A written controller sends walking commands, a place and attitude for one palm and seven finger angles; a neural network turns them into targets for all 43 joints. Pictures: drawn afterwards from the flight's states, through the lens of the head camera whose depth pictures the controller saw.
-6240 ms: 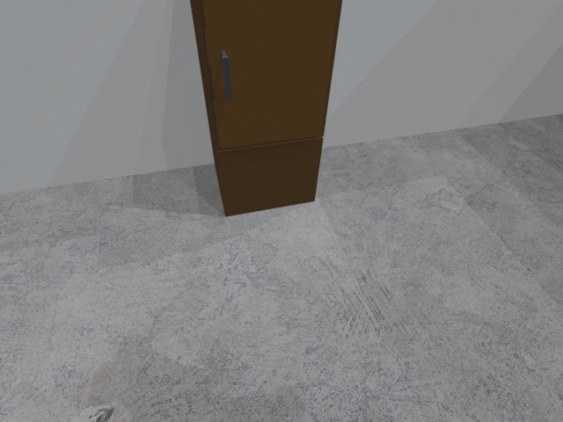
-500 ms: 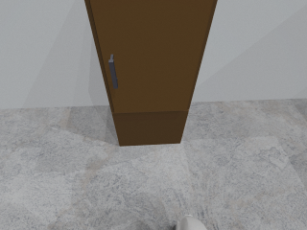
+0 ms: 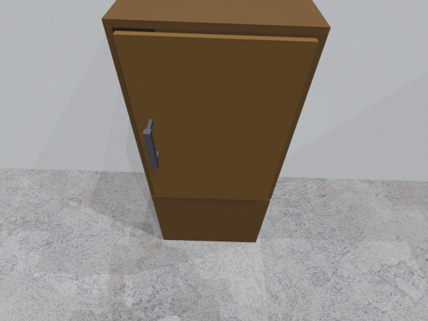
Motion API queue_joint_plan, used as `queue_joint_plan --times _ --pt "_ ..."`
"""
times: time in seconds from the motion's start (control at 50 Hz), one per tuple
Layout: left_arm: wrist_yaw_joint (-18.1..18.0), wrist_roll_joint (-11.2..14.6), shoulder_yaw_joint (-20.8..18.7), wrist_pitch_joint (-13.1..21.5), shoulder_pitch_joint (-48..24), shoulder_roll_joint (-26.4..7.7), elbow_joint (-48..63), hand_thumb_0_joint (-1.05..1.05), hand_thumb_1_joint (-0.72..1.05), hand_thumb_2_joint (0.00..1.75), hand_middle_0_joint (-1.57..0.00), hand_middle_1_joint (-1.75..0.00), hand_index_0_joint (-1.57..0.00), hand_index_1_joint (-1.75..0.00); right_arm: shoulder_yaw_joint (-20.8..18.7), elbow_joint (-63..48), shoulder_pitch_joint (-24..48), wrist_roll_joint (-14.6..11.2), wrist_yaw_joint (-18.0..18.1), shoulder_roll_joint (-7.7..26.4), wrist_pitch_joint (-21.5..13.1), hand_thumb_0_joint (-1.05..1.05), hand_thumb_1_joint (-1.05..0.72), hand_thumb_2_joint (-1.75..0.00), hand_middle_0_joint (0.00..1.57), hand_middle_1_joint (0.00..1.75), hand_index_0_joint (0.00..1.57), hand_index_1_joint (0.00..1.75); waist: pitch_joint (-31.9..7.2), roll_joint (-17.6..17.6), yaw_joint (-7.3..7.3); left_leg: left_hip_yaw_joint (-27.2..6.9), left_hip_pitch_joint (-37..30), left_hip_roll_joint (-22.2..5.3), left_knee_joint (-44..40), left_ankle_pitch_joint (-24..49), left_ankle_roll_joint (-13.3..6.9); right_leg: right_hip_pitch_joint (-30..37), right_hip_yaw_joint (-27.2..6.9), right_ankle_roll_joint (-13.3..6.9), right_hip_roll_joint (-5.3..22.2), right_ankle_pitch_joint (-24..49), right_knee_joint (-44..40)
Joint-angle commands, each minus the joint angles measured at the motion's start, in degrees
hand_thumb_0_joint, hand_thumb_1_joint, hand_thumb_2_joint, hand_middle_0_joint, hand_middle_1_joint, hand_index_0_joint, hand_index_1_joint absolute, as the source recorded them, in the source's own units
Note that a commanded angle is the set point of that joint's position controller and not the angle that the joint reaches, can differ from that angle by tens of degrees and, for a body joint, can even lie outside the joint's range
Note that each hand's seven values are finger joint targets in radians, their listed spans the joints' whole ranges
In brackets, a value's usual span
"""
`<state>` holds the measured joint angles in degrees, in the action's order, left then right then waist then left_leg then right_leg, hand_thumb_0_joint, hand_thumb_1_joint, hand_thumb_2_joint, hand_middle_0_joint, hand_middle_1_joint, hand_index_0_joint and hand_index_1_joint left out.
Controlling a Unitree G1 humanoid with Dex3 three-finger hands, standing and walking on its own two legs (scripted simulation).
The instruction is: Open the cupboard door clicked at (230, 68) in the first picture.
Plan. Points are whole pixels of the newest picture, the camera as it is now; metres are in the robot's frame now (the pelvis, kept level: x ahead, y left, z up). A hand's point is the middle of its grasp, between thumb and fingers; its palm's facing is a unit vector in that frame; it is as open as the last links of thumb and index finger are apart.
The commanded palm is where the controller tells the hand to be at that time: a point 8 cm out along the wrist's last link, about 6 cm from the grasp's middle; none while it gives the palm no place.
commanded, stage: come to a stop and stand still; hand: left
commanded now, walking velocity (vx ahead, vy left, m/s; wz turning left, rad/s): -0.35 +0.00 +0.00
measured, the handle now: (152, 145) +0.54 +0.23 -0.04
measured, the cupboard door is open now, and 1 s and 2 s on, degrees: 0 0 0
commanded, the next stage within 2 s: look again from close up in 1.38 s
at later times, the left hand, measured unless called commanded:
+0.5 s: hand out of the picture +0.02 +0.15 -0.16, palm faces +0.04 -0.95 -0.30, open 7.3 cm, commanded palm none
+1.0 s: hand out of the picture -0.08 +0.16 -0.17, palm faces +0.11 -0.97 -0.24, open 7.3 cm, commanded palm none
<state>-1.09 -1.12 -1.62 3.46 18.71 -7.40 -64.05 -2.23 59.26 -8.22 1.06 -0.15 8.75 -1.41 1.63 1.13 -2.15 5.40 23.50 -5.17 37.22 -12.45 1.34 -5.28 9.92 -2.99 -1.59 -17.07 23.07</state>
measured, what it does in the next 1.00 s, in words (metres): steps on the spot: left foot, then right foot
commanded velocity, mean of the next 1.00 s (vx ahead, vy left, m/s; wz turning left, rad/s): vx -0.01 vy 0.06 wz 0.00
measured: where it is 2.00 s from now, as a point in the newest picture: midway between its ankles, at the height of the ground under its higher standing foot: outside the picture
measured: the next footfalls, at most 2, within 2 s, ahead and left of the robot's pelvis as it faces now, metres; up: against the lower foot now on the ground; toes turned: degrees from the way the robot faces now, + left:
left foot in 0.02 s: +0.12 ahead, +0.12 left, +0.00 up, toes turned +7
right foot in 0.44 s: +0.00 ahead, -0.16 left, +0.00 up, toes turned -4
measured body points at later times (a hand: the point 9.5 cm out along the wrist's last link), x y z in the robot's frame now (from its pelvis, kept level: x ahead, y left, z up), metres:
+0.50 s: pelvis -0.03 -0.05 -0.01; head -0.03 -0.08 +0.44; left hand +0.02 +0.20 -0.14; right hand +0.03 -0.30 -0.17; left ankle +0.06 +0.10 -0.72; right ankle -0.04 -0.16 -0.74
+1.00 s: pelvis -0.04 -0.02 +0.00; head -0.02 -0.03 +0.45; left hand -0.09 +0.21 -0.15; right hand +0.03 -0.27 -0.16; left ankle -0.05 +0.12 -0.74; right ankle -0.04 -0.16 -0.74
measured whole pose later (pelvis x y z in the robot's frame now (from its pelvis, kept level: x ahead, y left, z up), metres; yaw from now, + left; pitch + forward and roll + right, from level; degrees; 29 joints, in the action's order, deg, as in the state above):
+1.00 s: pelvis -0.04 -0.02 +0.00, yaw +0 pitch +0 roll +0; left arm -1.7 -1.3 -2.5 -1.1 20.8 -8.6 -62.1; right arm -2.4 58.3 -12.3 0.5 0.1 12.2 0.7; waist 1.1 1.6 -3.1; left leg 1.7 11.5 -2.8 26.4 -14.9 1.5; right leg -14.1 4.2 1.7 4.1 -15.2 29.3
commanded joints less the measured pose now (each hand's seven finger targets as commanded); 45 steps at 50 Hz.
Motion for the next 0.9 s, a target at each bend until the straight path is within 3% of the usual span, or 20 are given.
queue_joint_plan --times 0.0,0.02,0.04,0.06,0.1,0.18,0.24,0.34,0.36,0.38,0.4,0.42,0.44,0.48,0.52,0.58,0.68,0.8,0.84,0.88 --pt "-1.31 0.89 0.23 -0.86 3.85 -4.7 1.31 0.0 0.9 0.9 -0.2 -0.3 -0.2 -0.3 0.21 1.35 -9.54 -0.18 1.67 4.86 -1.38 0.0 -0.9 -0.9 0.2 0.3 0.2 0.3 -6.02 1.75 3.17 -5.22 -22.84 -4.89 -9.45 42.29 -2.9 -7.01 -5.87 1.69 9.05 29.45 6.68" --pt "-1.83 1.09 0.55 -1.4 5.63 -3.52 1.17 0.0 0.9 0.9 -0.2 -0.3 -0.2 -0.3 -0.14 1.77 -10.19 -0.68 2.22 7.25 -0.89 0.0 -0.9 -0.9 0.2 0.3 0.2 0.3 -7.33 5.32 2.86 -9.15 -27.11 -10.77 -7.51 55.76 -6.35 -10.27 -5.42 3.47 7.52 14.71 6.03" --pt "-2.25 0.59 0.48 -2.26 5.83 -3.88 1.48 0.0 0.9 0.9 -0.2 -0.3 -0.2 -0.3 -0.79 1.56 -10.51 -0.9 2.28 8.59 -0.11 0.0 -0.9 -0.9 0.2 0.3 0.2 0.3 -4.53 6.46 3.13 -9.44 -24.99 -13.15 -9.08 57.54 -8.31 -10.14 -5.59 3.55 5.98 1.57 8.68" --pt "-2.29 0.75 0.27 -3.01 6.4 -4.34 1.64 0.0 0.9 0.9 -0.2 -0.3 -0.2 -0.3 -0.45 1.4 -8.03 -1.06 2.79 8.13 0.24 0.0 -0.9 -0.9 0.2 0.3 0.2 0.3 -3.43 11.49 2.09 -11.65 -23.43 -14.87 -11.88 61.96 -10.5 -11.26 -5.39 4.52 5.6 -8.2 12.76" --pt "-2.16 0.76 -0.5 -4.33 4.9 -6.11 2.05 0.0 0.9 0.9 -0.2 -0.3 -0.2 -0.3 -0.71 0.99 -6.56 -0.9 3.7 8.4 1.12 0.0 -0.9 -0.9 0.2 0.3 0.2 0.3 -1.56 12.05 2.41 -13.11 -19.96 -16.25 -15.63 61.15 -12.82 -13.22 -8.02 4.67 5.3 -16.9 23.43" --pt "-1.68 0.24 -2.15 -5.52 2.73 -6.01 4.46 0.0 0.9 0.9 -0.2 -0.3 -0.2 -0.3 -2.47 -1.51 -3.25 -0.24 3.73 10.24 2.35 0.0 -0.9 -0.9 0.2 0.3 0.2 0.3 -5.97 5.41 2.67 -11.77 -20.05 -16.73 -14.24 48.84 -14.44 -18.63 -10.51 4.52 4.42 -15.77 36.87" --pt "-1.22 0.09 -2.69 -5.95 1.95 -4.97 6.35 0.0 0.9 0.9 -0.2 -0.3 -0.2 -0.3 -3.27 -3.39 -1.5 0.06 3.32 9.87 2.37 0.0 -0.9 -0.9 0.2 0.3 0.2 0.3 -9.41 1.87 2.12 -9.73 -17.49 -15.29 -14.44 36.54 -13.42 -18.45 -10.28 5.04 3.96 -12.52 38.6" --pt "-0.46 -0.07 -2.19 -5.51 2.35 -3.89 7.48 0.0 0.9 0.9 -0.2 -0.3 -0.2 -0.3 -3.26 -4.14 1.51 0.61 1.82 9.62 2.51 0.0 -0.9 -0.9 0.2 0.3 0.2 0.3 -7.13 11.26 1.51 -9.77 -7.1 -11.61 -19.06 2.49 -9.87 -9.37 -6.55 4.07 4.44 -9.66 20.23" --pt "-0.42 0.13 -2.12 -5.21 4.81 -3.86 6.27 0.0 0.9 0.9 -0.2 -0.3 -0.2 -0.3 -3.16 -4.01 2.01 0.58 1.53 9.58 2.74 0.0 -0.9 -0.9 0.2 0.3 0.2 0.3 -7.17 11.12 0.23 -9.23 -4.09 -10.01 -19.04 -6.5 -8.01 -4.4 -5.51 3.85 3.95 -6.19 13.84" --pt "-0.46 -0.1 -2.16 -4.86 8.2 -4.81 4.82 0.0 0.9 0.9 -0.2 -0.3 -0.2 -0.3 -3.0 -3.98 2.3 0.39 1.24 8.68 3.15 0.0 -0.9 -0.9 0.2 0.3 0.2 0.3 -5.9 7.38 -1.21 -7.12 1.08 -7.02 -17.22 -15.37 -5.46 1.26 -4.54 3.87 3.64 -1.65 6.48" --pt "-0.58 -0.93 -2.27 -4.24 8.78 -7.95 4.69 0.0 0.9 0.9 -0.2 -0.3 -0.2 -0.3 -2.34 -4.01 0.9 -0.3 0.94 5.36 3.71 0.0 -0.9 -0.9 0.2 0.3 0.2 0.3 -3.41 -3.42 -1.34 -3.22 5.27 -1.31 -7.91 -19.06 -1.92 0.38 -12.64 2.69 9.33 -8.99 -4.6" --pt "-0.72 -1.29 -2.42 -3.96 4.24 -12.98 6.67 0.0 0.9 0.9 -0.2 -0.3 -0.2 -0.3 -1.58 -5.64 1.27 -0.61 0.41 1.78 4.34 0.0 -0.9 -0.9 0.2 0.3 0.2 0.3 2.37 -18.61 -0.37 -1.21 7.89 3.39 3.07 -17.84 0.99 -11.27 -31.44 -1.7 21.43 -28.79 -16.91" --pt "-1.0 -0.93 -2.4 -4.47 -1.14 -15.08 9.45 0.0 0.9 0.9 -0.2 -0.3 -0.2 -0.3 -2.18 -6.78 3.48 -0.12 0.01 5.11 4.73 0.0 -0.9 -0.9 0.2 0.3 0.2 0.3 6.66 -14.78 -0.62 -5.06 3.94 1.79 9.25 -15.7 0.17 -22.66 -34.54 -4.09 24.97 -33.72 -21.5" --pt "-1.18 -0.72 -2.73 -3.5 -5.91 -13.93 10.11 0.0 0.9 0.9 -0.2 -0.3 -0.2 -0.3 -2.13 -4.68 1.15 0.36 -0.15 5.35 4.73 0.0 -0.9 -0.9 0.2 0.3 0.2 0.3 9.78 -12.69 1.36 -7.36 3.82 1.63 14.1 -9.17 -0.62 -24.12 -31.93 -3.29 21.95 -25.47 -20.14" --pt "-0.78 -0.26 -2.2 -2.92 -6.21 -12.38 9.94 0.0 0.9 0.9 -0.2 -0.3 -0.2 -0.3 -2.25 -2.18 -4.48 0.48 -0.58 6.07 4.15 0.0 -0.9 -0.9 0.2 0.3 0.2 0.3 8.47 -9.4 2.73 -5.93 4.05 2.33 16.39 -4.26 -0.11 -17.86 -23.32 -1.85 18.02 -12.66 -15.58" --pt "-0.74 -0.01 -2.59 -2.54 -1.77 -12.42 9.2 0.0 0.9 0.9 -0.2 -0.3 -0.2 -0.3 -2.32 -1.69 -7.02 0.41 -0.62 6.75 3.66 0.0 -0.9 -0.9 0.2 0.3 0.2 0.3 3.79 -8.13 1.04 -5.4 6.94 3.36 18.67 -2.33 1.1 -6.53 -19.75 -1.97 17.66 -0.58 -11.88" --pt "-1.49 -0.11 -2.93 -2.32 4.9 -11.53 6.79 0.0 0.9 0.9 -0.2 -0.3 -0.2 -0.3 -2.07 -3.47 -4.88 0.42 -0.06 7.29 3.78 0.0 -0.9 -0.9 0.2 0.3 0.2 0.3 -0.36 -9.54 -1.8 -6.57 10.53 3.08 18.67 -5.59 2.42 4.83 -21.51 -4.53 20.9 15.61 -7.62" --pt "-1.51 -0.8 -3.15 -2.57 5.01 -11.59 5.86 0.0 0.9 0.9 -0.2 -0.3 -0.2 -0.3 -1.23 -3.97 -3.7 -0.09 0.1 5.95 3.41 0.0 -0.9 -0.9 0.2 0.3 0.2 0.3 -1.78 -12.02 -2.02 -5.07 5.33 2.86 9.71 -10.54 1.88 3.82 -21.46 -6.42 21.12 16.76 -6.99" --pt "-1.23 -1.02 -3.07 -2.8 3.71 -12.01 5.73 0.0 0.9 0.9 -0.2 -0.3 -0.2 -0.3 -0.91 -3.86 -3.6 -0.48 0.11 5.13 2.95 0.0 -0.9 -0.9 0.2 0.3 0.2 0.3 -1.37 -13.49 -1.64 -3.52 -0.33 3.71 3.75 -11.52 1.28 0.21 -20.19 -6.04 20.04 16.52 -6.95" --pt "-1.07 -0.85 -3.02 -3.07 1.35 -12.4 5.49 0.0 0.9 0.9 -0.2 -0.3 -0.2 -0.3 -0.58 -2.62 -6.23 -0.65 0.33 4.46 2.61 0.0 -0.9 -0.9 0.2 0.3 0.2 0.3 -1.3 -13.9 0.11 -2.33 -7.0 4.61 -3.09 -7.48 0.74 -4.39 -17.45 -4.32 17.78 14.19 -5.86"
